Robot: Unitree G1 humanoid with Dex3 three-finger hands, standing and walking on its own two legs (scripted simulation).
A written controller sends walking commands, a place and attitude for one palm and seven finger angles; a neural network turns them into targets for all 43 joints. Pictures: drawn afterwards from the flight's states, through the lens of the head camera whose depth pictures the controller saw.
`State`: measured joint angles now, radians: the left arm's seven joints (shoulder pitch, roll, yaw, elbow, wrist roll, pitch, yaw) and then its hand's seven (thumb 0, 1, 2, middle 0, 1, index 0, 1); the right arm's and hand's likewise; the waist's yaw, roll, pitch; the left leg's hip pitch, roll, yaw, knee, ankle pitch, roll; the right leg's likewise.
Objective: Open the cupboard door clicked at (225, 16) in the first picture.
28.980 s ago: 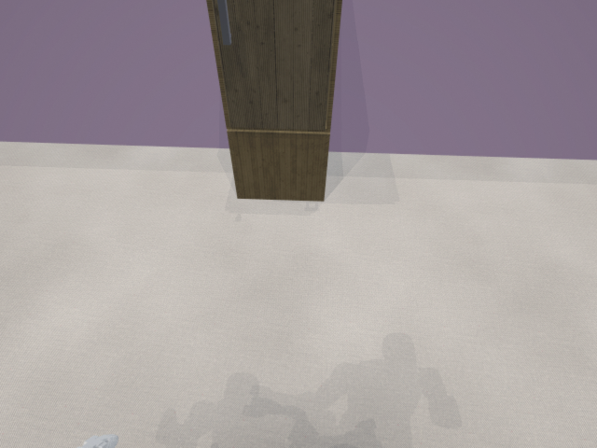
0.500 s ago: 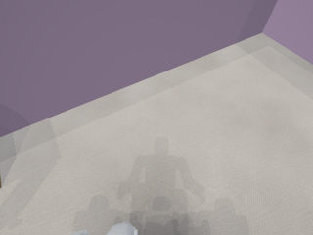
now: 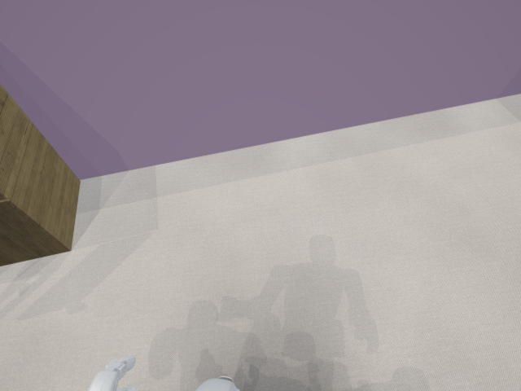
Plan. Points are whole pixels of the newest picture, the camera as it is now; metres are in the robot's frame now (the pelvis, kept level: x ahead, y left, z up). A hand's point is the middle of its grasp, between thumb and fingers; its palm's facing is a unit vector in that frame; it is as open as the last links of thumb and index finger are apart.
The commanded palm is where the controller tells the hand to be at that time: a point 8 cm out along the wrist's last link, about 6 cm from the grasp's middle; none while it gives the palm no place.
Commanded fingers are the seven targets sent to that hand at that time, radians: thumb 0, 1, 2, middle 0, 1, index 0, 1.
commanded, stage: turn to face it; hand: left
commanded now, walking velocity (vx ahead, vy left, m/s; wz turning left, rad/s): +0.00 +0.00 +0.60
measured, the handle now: out of the picture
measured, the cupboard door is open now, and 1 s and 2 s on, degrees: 40 40 40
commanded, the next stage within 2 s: take the last steps up to it in 1.46 s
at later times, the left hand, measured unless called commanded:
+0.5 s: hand out of the picture -0.01 +0.24 -0.17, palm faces +0.35 -0.90 -0.27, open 7.4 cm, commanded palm none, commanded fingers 0.00 0.90 0.90 -0.20 -0.30 -0.20 -0.30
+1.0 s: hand out of the picture -0.02 +0.17 -0.16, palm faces +0.60 -0.77 -0.22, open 7.4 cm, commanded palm none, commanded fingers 0.00 0.90 0.90 -0.20 -0.30 -0.20 -0.30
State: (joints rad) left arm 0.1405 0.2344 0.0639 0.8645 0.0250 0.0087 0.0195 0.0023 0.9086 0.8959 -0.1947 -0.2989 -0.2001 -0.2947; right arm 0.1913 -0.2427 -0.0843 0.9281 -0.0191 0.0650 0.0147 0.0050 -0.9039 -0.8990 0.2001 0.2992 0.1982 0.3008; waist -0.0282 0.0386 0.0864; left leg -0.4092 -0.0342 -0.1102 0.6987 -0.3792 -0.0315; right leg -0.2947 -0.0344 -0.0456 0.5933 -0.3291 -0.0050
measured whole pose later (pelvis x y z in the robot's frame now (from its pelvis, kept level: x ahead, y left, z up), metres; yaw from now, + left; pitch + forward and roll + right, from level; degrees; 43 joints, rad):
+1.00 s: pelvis +0.03 -0.02 +0.01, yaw +38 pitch +0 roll +2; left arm 0.21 0.18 0.04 0.89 0.03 0.00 0.02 0.00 0.90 0.90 -0.20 -0.30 -0.21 -0.30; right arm 0.13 -0.24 -0.08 0.94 -0.01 0.08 0.04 0.01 -0.91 -0.90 0.19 0.30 0.19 0.30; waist -0.02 -0.03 0.12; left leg -0.39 0.02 0.07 0.79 -0.46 -0.06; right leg -0.20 -0.15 -0.21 0.55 -0.34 0.03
